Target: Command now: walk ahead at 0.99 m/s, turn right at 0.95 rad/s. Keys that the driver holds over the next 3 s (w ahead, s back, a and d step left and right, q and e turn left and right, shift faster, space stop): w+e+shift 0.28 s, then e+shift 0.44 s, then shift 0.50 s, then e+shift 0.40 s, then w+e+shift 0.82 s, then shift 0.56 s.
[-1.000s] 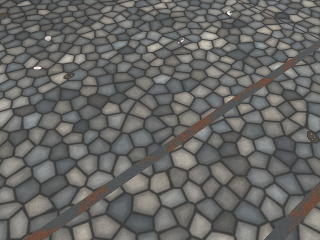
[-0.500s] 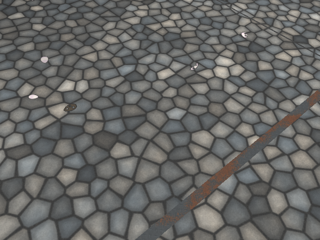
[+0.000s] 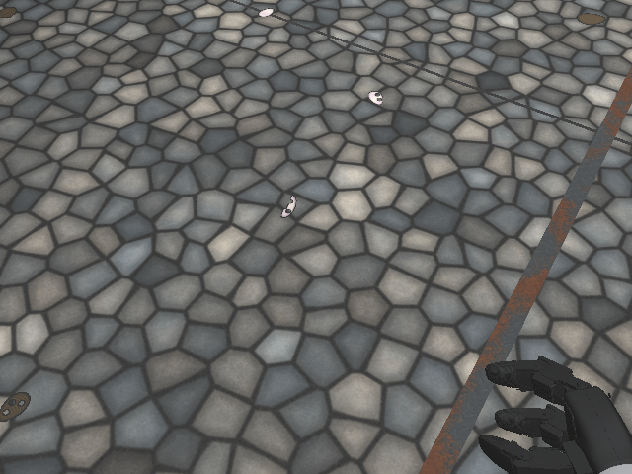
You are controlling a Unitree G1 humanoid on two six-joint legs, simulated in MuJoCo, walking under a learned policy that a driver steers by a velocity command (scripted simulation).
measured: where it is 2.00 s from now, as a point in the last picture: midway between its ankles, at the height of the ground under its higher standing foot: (388, 412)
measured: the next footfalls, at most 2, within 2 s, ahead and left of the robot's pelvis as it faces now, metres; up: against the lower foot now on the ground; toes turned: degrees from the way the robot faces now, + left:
left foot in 0.08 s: +0.28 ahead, +0.19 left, +0.00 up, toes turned -9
right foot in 0.50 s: +0.58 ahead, -0.10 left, +0.00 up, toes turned -31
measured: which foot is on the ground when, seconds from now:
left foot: up 0.00-0.06, down 0.08-0.50, up 0.52-1.00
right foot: down 0.00-0.08, up 0.10-0.48, down 0.50-1.00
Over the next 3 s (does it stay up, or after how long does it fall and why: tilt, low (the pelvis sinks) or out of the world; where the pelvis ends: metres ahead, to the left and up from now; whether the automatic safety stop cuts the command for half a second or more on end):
stays up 0.35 -0.67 0.00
